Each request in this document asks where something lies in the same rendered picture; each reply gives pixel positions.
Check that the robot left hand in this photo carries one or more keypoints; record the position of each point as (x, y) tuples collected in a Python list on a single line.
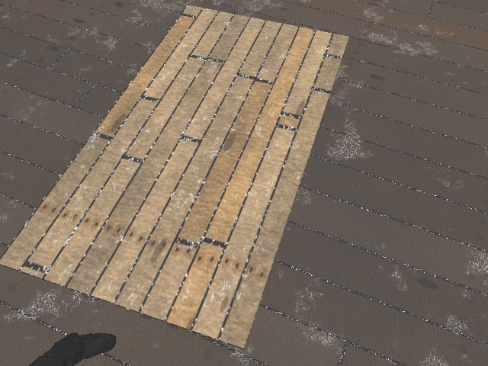
[(73, 348)]

